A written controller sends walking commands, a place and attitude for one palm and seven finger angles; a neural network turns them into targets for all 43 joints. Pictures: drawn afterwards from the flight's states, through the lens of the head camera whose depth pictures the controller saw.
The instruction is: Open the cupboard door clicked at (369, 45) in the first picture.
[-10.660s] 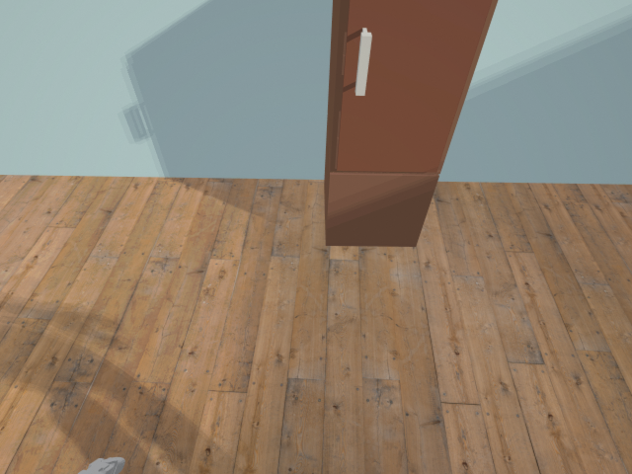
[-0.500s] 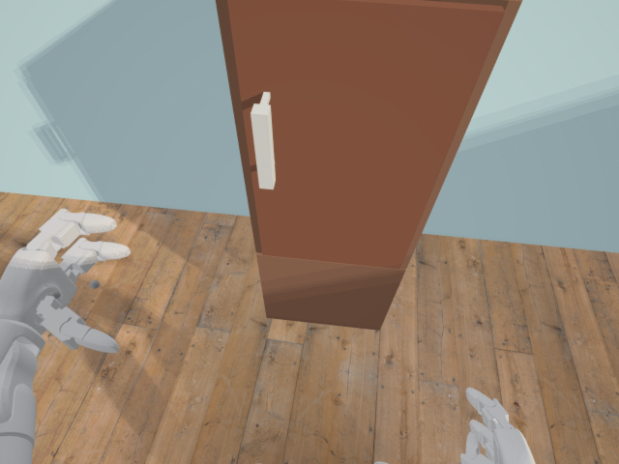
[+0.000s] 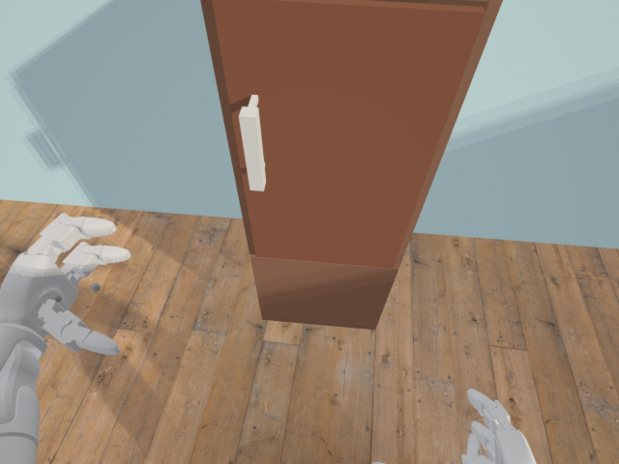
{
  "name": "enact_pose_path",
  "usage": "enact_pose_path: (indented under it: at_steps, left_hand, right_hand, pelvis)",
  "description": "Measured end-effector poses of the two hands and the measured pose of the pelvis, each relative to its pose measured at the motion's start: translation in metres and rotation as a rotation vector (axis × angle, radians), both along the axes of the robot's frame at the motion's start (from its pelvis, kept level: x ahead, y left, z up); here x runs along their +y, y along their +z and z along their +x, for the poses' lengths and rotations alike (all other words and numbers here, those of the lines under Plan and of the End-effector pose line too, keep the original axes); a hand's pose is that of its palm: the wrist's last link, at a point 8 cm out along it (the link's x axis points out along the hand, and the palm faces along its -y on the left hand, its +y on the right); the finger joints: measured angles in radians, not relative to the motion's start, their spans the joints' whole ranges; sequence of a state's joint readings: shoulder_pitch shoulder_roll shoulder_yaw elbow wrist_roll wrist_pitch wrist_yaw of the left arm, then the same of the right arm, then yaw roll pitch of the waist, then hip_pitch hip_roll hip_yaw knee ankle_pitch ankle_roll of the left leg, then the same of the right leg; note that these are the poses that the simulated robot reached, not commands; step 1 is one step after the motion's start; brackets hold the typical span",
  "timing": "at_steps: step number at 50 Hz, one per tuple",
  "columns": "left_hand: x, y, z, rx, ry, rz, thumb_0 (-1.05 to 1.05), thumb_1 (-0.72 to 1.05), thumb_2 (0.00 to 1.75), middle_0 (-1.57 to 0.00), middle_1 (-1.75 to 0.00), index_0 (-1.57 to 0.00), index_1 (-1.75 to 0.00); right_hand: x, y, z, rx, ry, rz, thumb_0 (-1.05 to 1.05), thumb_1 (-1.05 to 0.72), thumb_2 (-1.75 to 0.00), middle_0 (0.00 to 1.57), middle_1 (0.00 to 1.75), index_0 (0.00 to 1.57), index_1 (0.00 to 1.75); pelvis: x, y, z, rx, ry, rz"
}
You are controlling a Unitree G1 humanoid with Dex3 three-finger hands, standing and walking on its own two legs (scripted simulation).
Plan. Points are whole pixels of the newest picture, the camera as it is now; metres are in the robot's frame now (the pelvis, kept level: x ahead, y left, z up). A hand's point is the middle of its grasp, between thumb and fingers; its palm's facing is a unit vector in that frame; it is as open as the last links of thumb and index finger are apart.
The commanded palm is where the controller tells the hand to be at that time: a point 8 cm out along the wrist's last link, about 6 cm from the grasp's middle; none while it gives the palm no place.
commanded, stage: move the hooked fingers beside the handle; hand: left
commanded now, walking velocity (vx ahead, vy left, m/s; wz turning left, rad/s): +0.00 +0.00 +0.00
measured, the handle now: (256, 144) +0.58 +0.13 +0.07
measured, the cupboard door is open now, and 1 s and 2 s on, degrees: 0 0 0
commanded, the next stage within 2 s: none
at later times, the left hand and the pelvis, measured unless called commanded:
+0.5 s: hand (128, 247) +0.35 +0.26 +0.08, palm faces -0.04 -1.00 -0.02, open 14.0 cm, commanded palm +0.33 +0.30 +0.08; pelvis -0.01 +0.00 +0.00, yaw +0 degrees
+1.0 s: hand (174, 206) +0.43 +0.22 +0.08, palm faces -0.04 -1.00 -0.03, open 14.0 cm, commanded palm +0.41 +0.27 +0.08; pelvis -0.01 +0.00 -0.01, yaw -1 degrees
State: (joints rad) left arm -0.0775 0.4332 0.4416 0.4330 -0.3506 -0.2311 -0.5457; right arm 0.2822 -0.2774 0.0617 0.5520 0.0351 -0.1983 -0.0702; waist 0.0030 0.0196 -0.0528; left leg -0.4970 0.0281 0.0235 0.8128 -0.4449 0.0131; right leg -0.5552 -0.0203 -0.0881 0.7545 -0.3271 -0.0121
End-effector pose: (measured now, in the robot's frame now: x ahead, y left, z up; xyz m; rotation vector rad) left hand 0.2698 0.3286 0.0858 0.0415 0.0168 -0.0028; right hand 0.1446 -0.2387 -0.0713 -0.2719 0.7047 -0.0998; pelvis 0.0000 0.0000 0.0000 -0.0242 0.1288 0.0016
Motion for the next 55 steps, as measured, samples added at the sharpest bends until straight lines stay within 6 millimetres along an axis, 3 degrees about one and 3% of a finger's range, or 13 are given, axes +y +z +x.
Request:
enact_pose_path:
  at_steps: [10, 18, 35, 41, 55]
  left_hand:
    - [-0.001, -0.002, 0.002, -0.007, -0.002, -0.020, -0.01, -0.50, 0.30, -0.30, -1.20, -0.30, -1.20]
    - [-0.014, -0.004, 0.035, -0.009, -0.032, -0.028, -0.01, -0.50, 0.30, -0.30, -1.20, -0.30, -1.20]
    - [-0.030, -0.004, 0.087, -0.011, -0.044, -0.022, -0.01, -0.50, 0.30, -0.30, -1.20, -0.30, -1.20]
    - [-0.045, -0.005, 0.106, -0.010, -0.053, -0.026, -0.01, -0.50, 0.30, -0.30, -1.20, -0.30, -1.20]
    - [-0.060, -0.004, 0.154, -0.003, -0.044, -0.015, -0.01, -0.50, 0.30, -0.30, -1.20, -0.30, -1.20]
  right_hand:
    - [0.002, 0.000, 0.002, -0.006, 0.015, -0.011, 0.01, -0.90, -0.90, 0.20, 0.30, 0.21, 0.30]
    - [-0.001, -0.004, -0.010, 0.031, -0.008, -0.026, 0.01, -0.90, -0.90, 0.20, 0.30, 0.21, 0.30]
    - [-0.013, -0.022, -0.067, 0.225, -0.105, -0.028, 0.01, -0.90, -0.90, 0.20, 0.30, 0.21, 0.30]
    - [-0.014, -0.026, -0.076, 0.268, -0.126, -0.023, 0.01, -0.90, -0.90, 0.20, 0.30, 0.21, 0.30]
    - [-0.021, -0.037, -0.101, 0.384, -0.168, -0.023, 0.01, -0.90, -0.90, 0.20, 0.30, 0.21, 0.30]
  pelvis:
    - [0.001, -0.002, -0.005, -0.003, 0.009, -0.002]
    - [0.002, -0.003, -0.009, 0.009, 0.006, 0.001]
    - [0.005, -0.005, -0.008, 0.053, -0.013, 0.004]
    - [0.005, -0.005, -0.007, 0.066, -0.015, 0.006]
    - [0.001, -0.011, -0.007, 0.115, -0.021, 0.007]
